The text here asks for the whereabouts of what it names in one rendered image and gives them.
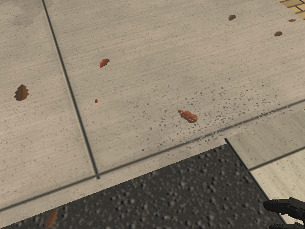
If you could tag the right robot hand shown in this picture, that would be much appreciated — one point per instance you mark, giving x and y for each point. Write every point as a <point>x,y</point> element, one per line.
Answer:
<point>287,206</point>

